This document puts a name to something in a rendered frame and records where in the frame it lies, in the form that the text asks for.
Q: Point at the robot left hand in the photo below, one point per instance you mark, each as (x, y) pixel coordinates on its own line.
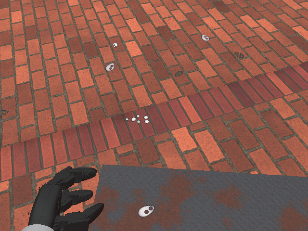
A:
(54, 198)

